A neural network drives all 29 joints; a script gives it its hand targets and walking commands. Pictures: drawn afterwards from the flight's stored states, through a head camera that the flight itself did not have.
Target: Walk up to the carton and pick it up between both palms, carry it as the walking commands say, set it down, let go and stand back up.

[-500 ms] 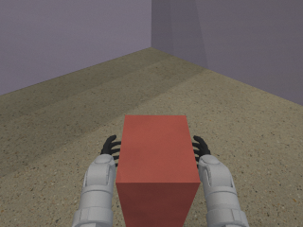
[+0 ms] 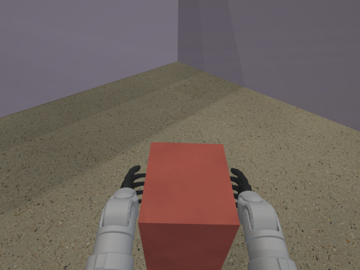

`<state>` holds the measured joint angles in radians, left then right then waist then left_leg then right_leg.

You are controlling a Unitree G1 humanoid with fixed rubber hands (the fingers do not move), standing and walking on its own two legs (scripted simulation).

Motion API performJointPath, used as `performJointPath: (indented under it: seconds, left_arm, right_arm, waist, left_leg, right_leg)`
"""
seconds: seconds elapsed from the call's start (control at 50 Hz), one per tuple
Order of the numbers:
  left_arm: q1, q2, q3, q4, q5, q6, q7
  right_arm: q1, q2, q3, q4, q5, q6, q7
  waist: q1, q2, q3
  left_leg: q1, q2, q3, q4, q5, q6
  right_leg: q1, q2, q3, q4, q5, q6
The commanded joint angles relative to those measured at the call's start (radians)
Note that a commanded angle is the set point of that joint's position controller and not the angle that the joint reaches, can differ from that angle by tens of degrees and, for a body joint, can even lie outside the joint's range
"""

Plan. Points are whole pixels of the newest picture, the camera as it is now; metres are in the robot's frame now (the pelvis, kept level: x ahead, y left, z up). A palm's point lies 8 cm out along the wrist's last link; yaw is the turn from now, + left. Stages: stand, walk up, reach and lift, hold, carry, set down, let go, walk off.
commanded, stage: hold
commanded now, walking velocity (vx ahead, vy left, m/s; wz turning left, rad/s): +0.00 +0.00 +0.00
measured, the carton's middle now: (184, 213) +0.29 +0.00 -0.02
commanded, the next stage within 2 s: carry in 0.78 s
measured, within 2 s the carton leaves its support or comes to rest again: neither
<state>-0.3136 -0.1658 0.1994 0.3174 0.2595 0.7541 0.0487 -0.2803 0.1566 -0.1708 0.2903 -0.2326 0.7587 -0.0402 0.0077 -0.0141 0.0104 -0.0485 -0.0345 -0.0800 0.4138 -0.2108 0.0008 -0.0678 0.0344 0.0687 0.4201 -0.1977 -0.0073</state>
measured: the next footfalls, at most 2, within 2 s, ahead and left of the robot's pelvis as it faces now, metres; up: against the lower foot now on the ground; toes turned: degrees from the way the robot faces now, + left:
right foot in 1.60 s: -0.01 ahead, -0.03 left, +0.00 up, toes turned -11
left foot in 2.00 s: +0.03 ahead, +0.31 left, +0.00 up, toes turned +3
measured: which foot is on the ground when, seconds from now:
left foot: down 0.00-1.00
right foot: down 0.00-1.00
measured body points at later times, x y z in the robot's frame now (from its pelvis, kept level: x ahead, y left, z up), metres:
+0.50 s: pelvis -0.01 +0.00 +0.00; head -0.08 +0.00 +0.44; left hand +0.30 +0.14 +0.05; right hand +0.29 -0.13 +0.05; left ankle +0.02 +0.12 -0.74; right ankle +0.03 -0.11 -0.74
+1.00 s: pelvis +0.00 +0.02 -0.01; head -0.05 +0.03 +0.43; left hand +0.31 +0.16 +0.07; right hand +0.30 -0.11 +0.07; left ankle +0.02 +0.12 -0.74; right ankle +0.03 -0.11 -0.74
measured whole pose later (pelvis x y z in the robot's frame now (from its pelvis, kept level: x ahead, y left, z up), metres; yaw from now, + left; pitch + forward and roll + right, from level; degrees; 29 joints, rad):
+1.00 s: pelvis +0.00 +0.02 -0.01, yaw +0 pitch +1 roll +1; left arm -0.27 -0.15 0.13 0.04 0.17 0.89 0.11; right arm -0.24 0.15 -0.10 0.03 -0.13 0.89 -0.11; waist 0.00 -0.01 -0.14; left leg -0.33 -0.08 -0.05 0.59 -0.27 0.04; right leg -0.35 0.00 0.09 0.61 -0.27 0.03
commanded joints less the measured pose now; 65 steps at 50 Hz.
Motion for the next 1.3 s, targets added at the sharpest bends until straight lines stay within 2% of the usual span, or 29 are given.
performJointPath:
  seconds: [0.0,0.12,0.3,0.38,0.42,0.48,0.54,0.6,0.7,0.74,0.76,0.78,0.82,0.86,0.9,0.94,0.98,1.0,1.02,1.06,1.08,1.1,1.14,1.16,1.2,1.22,1.24,1.26,1.28]
  left_arm:
    - [-0.536,-1.007,-0.521,-0.062,-0.243,-0.051,-0.238]
    - [-0.584,-1.005,-0.504,-0.029,-0.242,-0.053,-0.248]
    - [-0.603,-1.013,-0.481,0.014,-0.232,-0.049,-0.256]
    - [-0.608,-1.013,-0.499,-0.015,-0.238,-0.052,-0.255]
    - [-0.590,-1.020,-0.494,-0.007,-0.236,-0.046,-0.253]
    - [-0.582,-1.017,-0.506,-0.032,-0.244,-0.045,-0.251]
    - [-0.561,-1.025,-0.516,-0.043,-0.245,-0.040,-0.249]
    - [-0.545,-1.020,-0.522,-0.062,-0.250,-0.037,-0.246]
    - [-0.499,-1.038,-0.548,-0.101,-0.257,-0.035,-0.238]
    - [-0.473,-1.023,-0.534,-0.094,-0.249,-0.029,-0.236]
    - [-0.565,-0.968,-0.592,-0.116,-0.277,-0.035,-0.247]
    - [-0.557,-0.959,-0.601,-0.137,-0.287,-0.025,-0.236]
    - [-0.550,-0.964,-0.611,-0.177,-0.300,-0.004,-0.221]
    - [-0.534,-0.963,-0.628,-0.238,-0.319,0.018,-0.201]
    - [-0.506,-0.965,-0.656,-0.309,-0.346,0.052,-0.180]
    - [-0.466,-0.959,-0.684,-0.387,-0.369,0.093,-0.156]
    - [-0.404,-0.952,-0.697,-0.430,-0.380,0.145,-0.130]
    - [-0.383,-0.935,-0.702,-0.453,-0.386,0.172,-0.116]
    - [-0.380,-0.928,-0.714,-0.486,-0.399,0.197,-0.106]
    - [-0.380,-0.910,-0.741,-0.571,-0.430,0.248,-0.081]
    - [-0.399,-0.906,-0.762,-0.626,-0.455,0.273,-0.071]
    - [-0.393,-0.898,-0.759,-0.633,-0.459,0.297,-0.064]
    - [-0.337,-0.871,-0.740,-0.663,-0.464,0.335,-0.047]
    - [-0.293,-0.865,-0.721,-0.674,-0.464,0.351,-0.035]
    - [-0.259,-0.846,-0.698,-0.690,-0.462,0.376,-0.016]
    - [-0.232,-0.841,-0.693,-0.700,-0.460,0.386,-0.007]
    - [-0.209,-0.834,-0.682,-0.705,-0.449,0.395,0.003]
    - [-0.211,-0.830,-0.686,-0.717,-0.444,0.401,0.011]
    - [-0.209,-0.829,-0.689,-0.733,-0.442,0.409,0.018]
  right_arm:
    - [-0.600,0.995,0.526,-0.088,0.250,-0.059,0.233]
    - [-0.656,1.009,0.510,-0.047,0.244,-0.059,0.236]
    - [-0.686,1.018,0.493,-0.014,0.236,-0.056,0.237]
    - [-0.669,1.035,0.504,-0.019,0.242,-0.056,0.238]
    - [-0.666,1.024,0.501,-0.026,0.242,-0.054,0.236]
    - [-0.642,1.023,0.504,-0.032,0.240,-0.051,0.237]
    - [-0.619,1.015,0.511,-0.056,0.239,-0.050,0.235]
    - [-0.595,1.014,0.519,-0.063,0.241,-0.043,0.235]
    - [-0.563,1.008,0.542,-0.120,0.255,-0.046,0.233]
    - [-0.556,0.990,0.537,-0.126,0.253,-0.041,0.232]
    - [-0.638,0.997,0.593,-0.149,0.288,-0.034,0.232]
    - [-0.639,0.998,0.613,-0.178,0.307,-0.028,0.229]
    - [-0.617,1.008,0.624,-0.190,0.322,-0.005,0.214]
    - [-0.618,1.014,0.663,-0.253,0.356,0.020,0.198]
    - [-0.596,1.013,0.697,-0.325,0.382,0.055,0.174]
    - [-0.579,0.999,0.721,-0.406,0.406,0.093,0.149]
    - [-0.564,0.970,0.735,-0.476,0.419,0.137,0.122]
    - [-0.527,0.952,0.730,-0.477,0.418,0.163,0.108]
    - [-0.496,0.930,0.720,-0.489,0.415,0.187,0.096]
    - [-0.450,0.913,0.719,-0.523,0.417,0.239,0.067]
    - [-0.434,0.915,0.721,-0.548,0.420,0.263,0.051]
    - [-0.427,0.905,0.718,-0.559,0.418,0.285,0.037]
    - [-0.352,0.897,0.709,-0.602,0.418,0.328,0.015]
    - [-0.321,0.898,0.709,-0.653,0.428,0.345,0.004]
    - [-0.293,0.887,0.704,-0.694,0.433,0.373,-0.014]
    - [-0.287,0.873,0.707,-0.721,0.442,0.383,-0.021]
    - [-0.300,0.867,0.718,-0.742,0.456,0.395,-0.025]
    - [-0.294,0.863,0.720,-0.747,0.465,0.403,-0.026]
    - [-0.311,0.860,0.718,-0.765,0.473,0.406,-0.026]
  waist:
    - [-0.002,0.013,-0.232]
    - [-0.004,-0.001,-0.209]
    - [-0.003,0.006,-0.188]
    - [-0.004,0.001,-0.220]
    - [-0.001,0.019,-0.205]
    - [-0.006,0.005,-0.219]
    - [-0.005,0.024,-0.220]
    - [-0.005,0.002,-0.232]
    - [-0.003,0.019,-0.257]
    - [0.001,0.025,-0.235]
    - [0.000,0.012,-0.301]
    - [0.002,0.004,-0.272]
    - [0.003,-0.005,-0.350]
    - [0.003,-0.051,-0.384]
    - [-0.001,-0.103,-0.403]
    - [-0.006,-0.107,-0.432]
    - [-0.007,-0.067,-0.447]
    - [-0.007,-0.001,-0.454]
    - [-0.008,0.081,-0.465]
    - [-0.001,0.143,-0.441]
    - [0.002,0.148,-0.436]
    - [0.005,0.127,-0.422]
    - [0.009,0.055,-0.409]
    - [0.008,-0.005,-0.409]
    - [0.006,-0.142,-0.395]
    - [0.002,-0.189,-0.397]
    - [-0.001,-0.211,-0.386]
    - [-0.010,-0.171,-0.368]
    - [-0.010,-0.040,-0.341]
  left_leg:
    - [0.003,-0.045,-0.029,-0.055,0.091,0.002]
    - [-0.021,-0.047,-0.022,-0.053,-0.007,0.007]
    - [-0.035,-0.043,-0.018,-0.054,-0.054,0.008]
    - [-0.013,-0.045,-0.017,-0.044,-0.015,0.007]
    - [-0.025,-0.044,-0.017,-0.050,-0.014,0.006]
    - [-0.012,-0.043,-0.020,-0.050,0.019,0.005]
    - [-0.002,-0.043,-0.019,-0.051,0.050,0.001]
    - [0.016,-0.042,-0.024,-0.048,0.074,0.003]
    - [0.029,-0.042,-0.033,-0.041,0.153,0.000]
    - [0.012,-0.043,-0.032,-0.048,0.139,0.000]
    - [-0.097,0.116,-0.049,0.062,0.096,0.005]
    - [-0.147,0.085,-0.046,0.073,-0.043,0.008]
    - [-0.172,0.081,-0.032,0.160,0.041,0.010]
    - [-0.205,0.072,-0.020,0.184,0.064,0.014]
    - [-0.241,0.056,-0.003,0.176,0.027,0.020]
    - [-0.241,0.050,0.005,0.165,0.038,0.033]
    - [-0.184,0.076,-0.020,0.141,0.130,0.055]
    - [-0.154,0.114,-0.063,0.132,0.216,0.074]
    - [-0.127,0.172,-0.139,0.110,0.289,0.100]
    - [-0.122,0.215,-0.170,0.071,0.363,0.151]
    - [-0.157,0.202,-0.160,0.067,0.351,0.153]
    - [-0.208,0.184,-0.154,0.055,0.302,0.142]
    - [-0.288,0.145,-0.083,0.089,0.197,0.105]
    - [-0.331,0.114,-0.046,0.136,0.145,0.077]
    - [-0.398,0.038,0.045,0.260,-0.015,0.026]
    - [-0.379,0.028,0.066,0.279,-0.140,0.017]
    - [-0.350,0.040,0.072,0.233,-0.193,0.023]
    - [-0.270,0.072,0.039,0.167,-0.174,0.030]
    - [-0.203,0.091,-0.004,0.053,-0.126,0.043]
  right_leg:
    - [0.047,0.045,0.029,-0.049,0.097,0.008]
    - [0.020,0.036,0.032,-0.055,-0.016,0.008]
    - [0.002,0.032,0.030,-0.059,-0.063,0.007]
    - [0.014,0.030,0.031,-0.057,-0.024,0.011]
    - [0.024,0.032,0.030,-0.054,-0.015,0.008]
    - [0.034,0.038,0.024,-0.050,0.025,0.009]
    - [0.038,0.038,0.024,-0.052,0.057,0.006]
    - [0.036,0.042,0.025,-0.054,0.076,0.009]
    - [0.060,0.046,0.027,-0.042,0.153,0.007]
    - [0.069,0.044,0.026,-0.045,0.145,0.007]
    - [-0.104,-0.160,0.075,0.026,0.148,-0.043]
    - [-0.144,-0.176,0.130,-0.008,-0.010,-0.059]
    - [-0.139,-0.230,0.185,0.011,0.076,-0.090]
    - [-0.126,-0.258,0.205,0.028,0.169,-0.103]
    - [-0.119,-0.264,0.199,0.053,0.248,-0.096]
    - [-0.135,-0.261,0.180,0.091,0.295,-0.090]
    - [-0.220,-0.224,0.125,0.155,0.265,-0.057]
    - [-0.272,-0.194,0.089,0.210,0.207,-0.040]
    - [-0.330,-0.148,0.048,0.289,0.114,-0.020]
    - [-0.394,-0.075,-0.037,0.306,-0.115,-0.001]
    - [-0.373,-0.066,-0.058,0.261,-0.160,-0.007]
    - [-0.335,-0.067,-0.068,0.230,-0.152,-0.012]
    - [-0.249,-0.115,-0.019,0.184,-0.057,-0.026]
    - [-0.222,-0.170,0.057,0.158,-0.004,-0.040]
    - [-0.204,-0.325,0.232,0.048,0.079,-0.095]
    - [-0.218,-0.364,0.272,0.014,0.104,-0.116]
    - [-0.244,-0.358,0.241,0.020,0.111,-0.113]
    - [-0.338,-0.328,0.190,0.067,0.077,-0.084]
    - [-0.432,-0.252,0.102,0.134,-0.030,-0.039]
